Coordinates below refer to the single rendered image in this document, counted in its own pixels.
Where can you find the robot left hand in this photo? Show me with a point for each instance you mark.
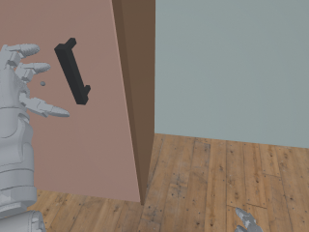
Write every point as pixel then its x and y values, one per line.
pixel 12 83

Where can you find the wardrobe door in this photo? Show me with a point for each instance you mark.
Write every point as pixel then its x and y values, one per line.
pixel 89 153

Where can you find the robot right hand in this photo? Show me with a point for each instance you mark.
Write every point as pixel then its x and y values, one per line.
pixel 248 221

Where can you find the handle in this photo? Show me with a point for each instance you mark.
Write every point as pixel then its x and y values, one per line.
pixel 67 61

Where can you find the robot left forearm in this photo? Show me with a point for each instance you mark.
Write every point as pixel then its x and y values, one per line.
pixel 17 166

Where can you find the left robot upper arm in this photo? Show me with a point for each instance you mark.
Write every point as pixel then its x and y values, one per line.
pixel 29 221

